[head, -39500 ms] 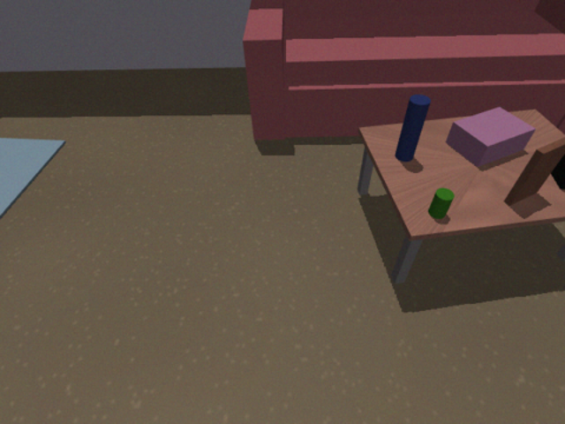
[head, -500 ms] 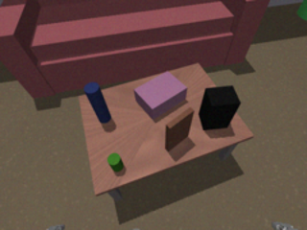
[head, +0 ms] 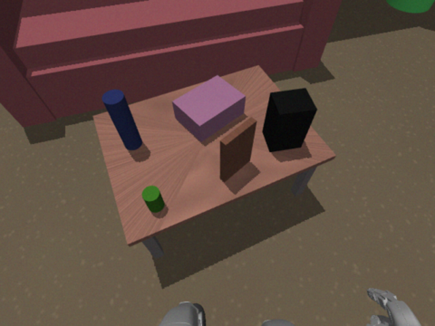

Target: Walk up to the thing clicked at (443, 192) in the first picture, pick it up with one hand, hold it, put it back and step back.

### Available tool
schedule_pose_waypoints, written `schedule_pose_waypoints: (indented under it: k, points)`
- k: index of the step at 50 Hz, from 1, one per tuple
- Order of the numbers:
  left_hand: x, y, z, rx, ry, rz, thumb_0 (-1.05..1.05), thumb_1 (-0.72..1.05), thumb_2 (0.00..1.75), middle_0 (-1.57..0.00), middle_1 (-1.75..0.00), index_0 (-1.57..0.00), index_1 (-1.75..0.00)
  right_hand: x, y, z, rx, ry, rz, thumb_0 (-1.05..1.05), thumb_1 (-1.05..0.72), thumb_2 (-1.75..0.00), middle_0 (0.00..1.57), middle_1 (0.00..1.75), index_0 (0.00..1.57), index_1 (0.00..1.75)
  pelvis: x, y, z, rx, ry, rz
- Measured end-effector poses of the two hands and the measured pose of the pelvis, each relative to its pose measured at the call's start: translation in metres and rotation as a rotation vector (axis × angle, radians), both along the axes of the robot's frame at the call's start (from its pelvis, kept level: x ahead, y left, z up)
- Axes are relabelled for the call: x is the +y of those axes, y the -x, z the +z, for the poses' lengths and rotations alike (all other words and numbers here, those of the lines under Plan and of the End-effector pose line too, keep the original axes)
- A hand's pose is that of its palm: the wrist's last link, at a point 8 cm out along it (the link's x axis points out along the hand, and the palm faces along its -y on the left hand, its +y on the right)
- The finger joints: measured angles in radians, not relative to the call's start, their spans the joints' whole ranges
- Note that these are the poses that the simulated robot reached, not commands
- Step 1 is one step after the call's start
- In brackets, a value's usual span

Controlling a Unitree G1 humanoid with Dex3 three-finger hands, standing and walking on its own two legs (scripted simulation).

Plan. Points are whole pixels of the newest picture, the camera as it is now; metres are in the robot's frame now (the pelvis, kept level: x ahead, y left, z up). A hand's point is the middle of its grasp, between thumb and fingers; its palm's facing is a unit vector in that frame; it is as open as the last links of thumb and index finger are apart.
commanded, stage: step back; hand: left
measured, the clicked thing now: (153, 199) +0.51 +0.24 -0.35
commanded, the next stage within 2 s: none
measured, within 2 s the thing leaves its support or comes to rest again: neither
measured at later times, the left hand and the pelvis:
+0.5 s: hand out of the picture -0.02 +0.28 -0.14, palm faces +0.10 -0.92 -0.37, open 7.4 cm; pelvis -0.13 +0.00 +0.00, yaw +7 degrees
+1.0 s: hand out of the picture -0.23 +0.24 -0.12, palm faces +0.04 -0.90 -0.43, open 7.4 cm; pelvis -0.28 -0.04 +0.01, yaw +3 degrees
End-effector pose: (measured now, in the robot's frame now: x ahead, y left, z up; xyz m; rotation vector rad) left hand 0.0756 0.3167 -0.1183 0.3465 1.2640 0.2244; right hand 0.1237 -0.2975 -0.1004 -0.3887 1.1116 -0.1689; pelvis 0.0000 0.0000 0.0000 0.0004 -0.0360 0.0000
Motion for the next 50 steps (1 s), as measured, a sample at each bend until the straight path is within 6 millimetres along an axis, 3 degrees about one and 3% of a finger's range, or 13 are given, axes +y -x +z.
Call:
schedule_pose_waypoints:
  k: [4,9,16,23,27,32,39,42,46,50]
  points:
    - [-0.016,0.037,0.009,-0.009,-0.014,0.010,0.00,0.90,0.90,-0.20,-0.30,-0.20,-0.30,-0.018,0.022,-0.013,-0.009,-0.024,-0.020,0.01,-0.91,-0.89,0.21,0.30,0.21,0.30,-0.012,0.024,-0.004,-0.025,0.028,0.018]
    - [-0.025,0.076,0.032,-0.011,-0.031,0.043,0.00,0.90,0.90,-0.20,-0.30,-0.21,-0.30,-0.030,0.058,-0.007,0.036,-0.037,-0.040,0.01,-0.91,-0.89,0.20,0.30,0.21,0.30,-0.018,0.041,0.011,-0.009,-0.039,0.011]
    - [-0.015,0.078,0.041,-0.120,-0.065,0.033,0.01,0.90,0.90,-0.20,-0.30,-0.21,-0.30,-0.037,0.113,-0.008,0.134,0.019,-0.007,0.01,-0.91,-0.89,0.20,0.30,0.21,0.30,-0.016,0.077,0.011,0.024,-0.016,0.076]
    - [0.002,0.097,0.015,-0.206,-0.020,0.047,0.00,0.90,0.90,-0.20,-0.30,-0.21,-0.30,-0.012,0.146,-0.007,0.140,0.047,0.047,0.01,-0.91,-0.89,0.20,0.30,0.21,0.30,-0.004,0.123,-0.003,-0.010,-0.032,0.116]
    - [-0.001,0.124,0.013,-0.172,0.016,0.072,0.00,0.90,0.90,-0.20,-0.30,-0.20,-0.30,0.000,0.159,0.009,0.098,0.034,0.066,0.01,-0.91,-0.89,0.20,0.30,0.21,0.30,-0.002,0.142,0.007,-0.008,0.020,0.130]
    - [-0.005,0.166,0.012,-0.137,0.028,0.079,0.00,0.90,0.90,-0.20,-0.30,-0.20,-0.30,0.001,0.162,0.023,0.029,0.042,0.076,0.01,-0.91,-0.89,0.21,0.30,0.21,0.30,-0.005,0.168,0.013,0.012,0.029,0.092]
    - [-0.018,0.229,0.005,-0.052,-0.007,0.040,0.00,0.90,0.90,-0.20,-0.30,-0.20,-0.30,-0.016,0.180,0.014,-0.072,0.023,0.078,0.01,-0.90,-0.89,0.21,0.30,0.21,0.30,-0.021,0.216,0.002,0.004,0.008,0.033]
    - [-0.030,0.256,0.007,-0.037,-0.027,0.032,0.00,0.90,0.90,-0.20,-0.30,-0.20,-0.30,-0.031,0.199,0.000,-0.083,-0.001,0.056,0.01,-0.91,-0.89,0.21,0.30,0.21,0.30,-0.030,0.239,-0.006,-0.018,0.029,0.028]
    - [-0.041,0.293,0.022,-0.033,-0.033,0.035,0.00,0.90,0.90,-0.20,-0.30,-0.21,-0.30,-0.040,0.238,-0.006,-0.037,-0.027,0.014,0.01,-0.91,-0.89,0.20,0.30,0.21,0.30,-0.038,0.260,0.001,-0.014,-0.010,0.027]
    - [-0.040,0.312,0.037,-0.051,-0.057,0.051,0.01,0.90,0.90,-0.20,-0.30,-0.21,-0.30,-0.046,0.282,-0.007,0.019,-0.029,0.003,0.01,-0.91,-0.89,0.20,0.30,0.21,0.30,-0.038,0.281,0.009,0.005,-0.034,0.047]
